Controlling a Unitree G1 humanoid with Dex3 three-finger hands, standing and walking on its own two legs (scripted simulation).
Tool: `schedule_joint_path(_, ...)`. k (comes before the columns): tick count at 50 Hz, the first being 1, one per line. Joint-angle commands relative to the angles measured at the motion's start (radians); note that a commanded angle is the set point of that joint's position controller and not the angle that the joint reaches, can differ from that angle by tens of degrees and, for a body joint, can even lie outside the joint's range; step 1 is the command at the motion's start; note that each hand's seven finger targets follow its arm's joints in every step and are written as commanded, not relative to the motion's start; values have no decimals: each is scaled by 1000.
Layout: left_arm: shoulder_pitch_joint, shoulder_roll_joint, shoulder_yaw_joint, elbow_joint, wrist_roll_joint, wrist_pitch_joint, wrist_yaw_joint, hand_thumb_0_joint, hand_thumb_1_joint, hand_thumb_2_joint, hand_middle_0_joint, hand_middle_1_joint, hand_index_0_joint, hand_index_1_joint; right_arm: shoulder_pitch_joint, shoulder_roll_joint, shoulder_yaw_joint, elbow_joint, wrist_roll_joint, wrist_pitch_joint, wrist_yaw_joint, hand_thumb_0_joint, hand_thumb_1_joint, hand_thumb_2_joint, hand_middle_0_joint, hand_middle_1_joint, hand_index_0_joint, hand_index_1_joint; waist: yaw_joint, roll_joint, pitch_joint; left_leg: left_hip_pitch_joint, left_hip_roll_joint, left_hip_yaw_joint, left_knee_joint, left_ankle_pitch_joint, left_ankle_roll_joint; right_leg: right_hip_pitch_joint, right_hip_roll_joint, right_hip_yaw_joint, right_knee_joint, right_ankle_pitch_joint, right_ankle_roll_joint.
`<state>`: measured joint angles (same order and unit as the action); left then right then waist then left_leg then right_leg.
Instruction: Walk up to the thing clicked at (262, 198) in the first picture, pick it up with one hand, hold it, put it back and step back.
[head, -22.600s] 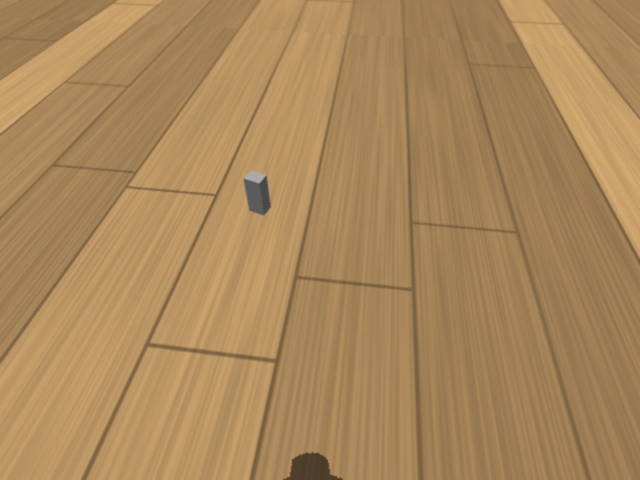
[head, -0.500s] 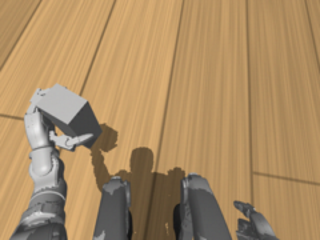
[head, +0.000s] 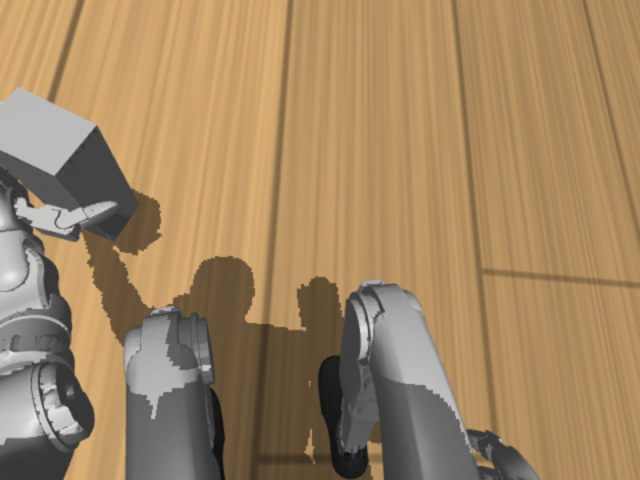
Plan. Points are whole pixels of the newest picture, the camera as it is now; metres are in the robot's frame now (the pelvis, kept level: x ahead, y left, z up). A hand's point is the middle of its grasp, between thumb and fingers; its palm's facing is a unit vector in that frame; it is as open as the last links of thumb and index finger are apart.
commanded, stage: crouch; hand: left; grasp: from the side
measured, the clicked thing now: (74, 178) +0.48 +0.24 -0.06
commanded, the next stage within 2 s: lower in 0.66 s
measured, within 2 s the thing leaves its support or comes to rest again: neither
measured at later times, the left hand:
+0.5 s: hand (75, 194) +0.49 +0.26 -0.12, palm faces +0.27 -0.96 -0.03, open 12.8 cm
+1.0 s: hand (92, 209) +0.49 +0.26 -0.18, palm faces +0.29 -0.96 -0.03, open 12.7 cm
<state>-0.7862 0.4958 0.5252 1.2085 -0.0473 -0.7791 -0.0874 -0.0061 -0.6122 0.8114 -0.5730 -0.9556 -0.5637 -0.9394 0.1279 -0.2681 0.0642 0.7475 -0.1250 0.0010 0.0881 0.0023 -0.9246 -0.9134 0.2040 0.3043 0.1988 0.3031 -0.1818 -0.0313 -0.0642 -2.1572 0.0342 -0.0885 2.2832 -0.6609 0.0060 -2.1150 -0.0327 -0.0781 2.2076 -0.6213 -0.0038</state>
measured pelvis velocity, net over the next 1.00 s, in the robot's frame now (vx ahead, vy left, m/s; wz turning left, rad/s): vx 0.00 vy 0.01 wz -0.11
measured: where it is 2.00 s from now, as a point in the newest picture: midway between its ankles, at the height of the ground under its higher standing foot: (278, 454)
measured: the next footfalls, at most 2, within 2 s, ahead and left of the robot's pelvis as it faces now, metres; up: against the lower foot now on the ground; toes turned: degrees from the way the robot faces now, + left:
none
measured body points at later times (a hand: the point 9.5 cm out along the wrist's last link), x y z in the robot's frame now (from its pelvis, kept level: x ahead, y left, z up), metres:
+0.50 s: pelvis +0.00 +0.00 -0.05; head +0.23 +0.09 +0.33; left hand +0.47 +0.31 -0.12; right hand +0.09 -0.28 -0.14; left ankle +0.09 +0.12 -0.33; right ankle +0.12 -0.12 -0.33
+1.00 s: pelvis +0.00 +0.01 -0.07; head +0.24 +0.11 +0.29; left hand +0.47 +0.31 -0.18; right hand +0.07 -0.27 -0.14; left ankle +0.09 +0.12 -0.33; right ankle +0.12 -0.12 -0.33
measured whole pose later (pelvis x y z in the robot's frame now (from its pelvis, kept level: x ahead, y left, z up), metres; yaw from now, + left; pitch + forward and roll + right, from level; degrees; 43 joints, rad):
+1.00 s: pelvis +0.00 +0.01 -0.07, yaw -6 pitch +22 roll -12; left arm -0.77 0.73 0.58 1.34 -0.03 -0.86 -0.05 -0.01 -0.61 0.81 -0.58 -0.95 -0.57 -0.93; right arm 0.02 -0.34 0.29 0.65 -0.24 0.05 0.13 0.00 -0.91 -0.90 0.21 0.30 0.20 0.30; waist -0.26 -0.13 0.16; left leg -2.28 0.03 -0.22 2.55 -0.68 0.01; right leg -2.18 -0.01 -0.18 2.38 -0.60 0.02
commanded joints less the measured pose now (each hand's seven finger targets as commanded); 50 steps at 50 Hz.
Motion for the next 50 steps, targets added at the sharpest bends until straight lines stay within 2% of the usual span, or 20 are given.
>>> schedule_joint_path(1,-295,241,37,-164,-10,-72,-9,0,-99,1197,-1158,-1346,-1176,-1350,114,-245,-54,-64,-6,-14,-9,0,-915,-909,199,300,200,300,11,208,-642,392,-21,29,-270,32,5,311,44,-45,-194,62,-29)
schedule_joint_path(2,-308,244,42,-168,-12,-72,-11,0,-87,1201,-1154,-1347,-1175,-1349,122,-254,-46,-63,-11,-14,-7,0,-914,-909,199,300,200,300,-1,220,-644,402,-20,24,-253,72,2,313,43,-50,-178,99,-29)
schedule_joint_path(6,-321,291,75,-182,-13,-79,-5,0,-45,1192,-1137,-1327,-1158,-1327,121,-263,-27,-66,-22,-4,-4,0,-912,-908,199,300,200,300,-4,228,-631,361,-18,21,-210,80,4,322,49,-54,-153,108,-26)
schedule_joint_path(9,-343,285,49,-200,4,-89,-8,0,-4,1207,-1143,-1332,-1163,-1333,122,-265,-15,-57,-36,1,0,0,-908,-908,199,300,200,300,-23,251,-624,360,-14,16,-184,94,2,309,54,-58,-135,126,-26)
schedule_joint_path(12,-355,324,54,-203,15,-94,-9,0,-11,1179,-1141,-1317,-1162,-1316,105,-276,-10,-62,-42,5,1,0,-904,-905,199,300,200,300,-24,266,-592,337,-11,11,-175,40,2,269,58,-66,-126,79,-28)
schedule_joint_path(14,-345,347,67,-203,18,-95,-4,0,-18,1179,-1125,-1307,-1145,-1307,107,-285,-2,-64,-50,9,3,0,-903,-904,199,299,199,299,-27,280,-609,347,-9,6,-158,61,0,283,59,-72,-112,101,-27)
schedule_joint_path(15,-354,322,46,-206,19,-95,-5,0,-15,1169,-1121,-1301,-1142,-1299,100,-286,3,-62,-55,9,5,0,-904,-904,199,299,200,299,-37,291,-591,344,-9,1,-154,56,-1,269,58,-76,-106,100,-27)
schedule_joint_path(20,-322,334,49,-184,17,-94,0,0,27,1152,-1108,-1278,-1128,-1275,87,-307,16,-66,-65,16,9,0,-900,-902,199,299,199,299,-39,307,-568,359,-6,-21,-138,73,-9,234,58,-95,-73,117,-30)
schedule_joint_path(21,-313,318,38,-163,19,-93,2,0,26,1155,-1105,-1280,-1126,-1277,95,-309,25,-67,-71,20,12,0,-902,-902,199,299,199,299,-60,310,-560,351,-7,-24,-129,92,-10,249,59,-100,-69,136,-28)
schedule_joint_path(23,-293,325,42,-169,17,-95,2,0,19,1156,-1104,-1280,-1124,-1278,87,-314,29,-70,-73,22,13,0,-900,-902,199,299,199,299,-50,303,-550,354,-6,-26,-121,104,-10,247,60,-101,-66,147,-28)
schedule_joint_path(25,-303,330,36,-176,19,-99,1,0,39,1153,-1108,-1279,-1129,-1274,81,-318,37,-76,-78,29,16,0,-900,-901,199,299,199,299,-57,311,-544,357,-5,-33,-114,117,-12,238,60,-106,-55,154,-28)
schedule_joint_path(31,-313,385,73,-190,2,-118,18,0,45,1168,-1115,-1291,-1136,-1287,75,-333,60,-85,-89,35,21,0,-899,-901,199,299,199,299,-71,301,-551,315,-4,-36,-72,115,-6,296,67,-108,-49,168,-20)
schedule_joint_path(32,-321,375,62,-191,0,-124,21,0,63,1159,-1104,-1282,-1127,-1276,71,-334,64,-86,-90,36,23,0,-902,-902,199,299,199,299,-80,305,-545,320,-3,-42,-71,122,-7,292,64,-110,-41,172,-20)
schedule_joint_path(33,-312,401,82,-185,3,-126,30,0,64,1162,-1115,-1291,-1138,-1284,70,-336,68,-88,-91,38,23,0,-902,-902,199,299,200,299,-73,310,-539,314,-3,-44,-72,122,-7,296,65,-111,-41,170,-20)
schedule_joint_path(34,-288,386,74,-168,5,-126,29,0,74,1174,-1123,-1294,-1144,-1290,59,-333,70,-90,-94,37,25,0,-903,-903,199,299,200,299,-72,302,-535,307,-2,-41,-64,129,-7,302,67,-107,-41,176,-20)
schedule_joint_path(40,-265,418,69,-125,28,-131,31,0,15,1152,-1124,-1316,-1150,-1306,45,-348,87,-94,-106,46,27,0,-906,-902,199,299,199,299,-85,322,-469,282,4,-50,-67,77,-8,269,71,-124,-35,134,-23)
schedule_joint_path(43,-241,395,64,-69,11,-136,37,0,21,1144,-1116,-1310,-1145,-1297,34,-365,112,-105,-111,45,30,0,-906,-901,199,299,199,299,-121,288,-427,279,6,-68,-49,90,-6,262,73,-142,-28,152,-18)
schedule_joint_path(44,-233,398,68,-60,6,-141,40,0,5,1136,-1126,-1311,-1154,-1300,24,-364,114,-108,-113,44,32,0,-908,-902,199,299,199,299,-110,271,-433,261,6,-68,-40,79,-4,269,76,-140,-27,143,-18)
schedule_joint_path(45,-260,411,68,-59,3,-147,44,0,1,1132,-1136,-1316,-1166,-1303,17,-368,121,-114,-114,44,31,0,-910,-901,199,299,199,299,-124,258,-423,254,7,-73,-32,64,0,266,76,-143,-31,134,-16)
schedule_joint_path(50,-299,465,70,-66,5,-194,49,0,64,1167,-1143,-1339,-1175,-1323,-11,-389,152,-121,-132,45,32,0,-904,-901,199,300,200,300,-139,323,-411,313,17,-98,-35,71,-14,260,78,-161,-8,145,-16)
